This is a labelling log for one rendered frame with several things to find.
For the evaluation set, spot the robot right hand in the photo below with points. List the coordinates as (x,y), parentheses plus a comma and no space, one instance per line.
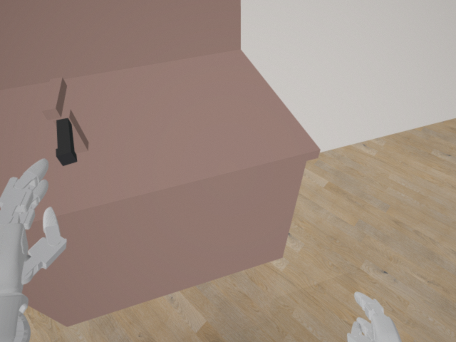
(381,328)

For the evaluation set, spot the robot left hand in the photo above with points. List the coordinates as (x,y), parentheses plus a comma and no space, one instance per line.
(17,202)

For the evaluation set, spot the left robot forearm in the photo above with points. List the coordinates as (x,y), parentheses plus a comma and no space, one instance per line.
(14,326)

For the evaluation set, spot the tap lever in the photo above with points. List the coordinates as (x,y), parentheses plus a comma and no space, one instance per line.
(65,151)

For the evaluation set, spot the counter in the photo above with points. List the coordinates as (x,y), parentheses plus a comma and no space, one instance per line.
(188,166)

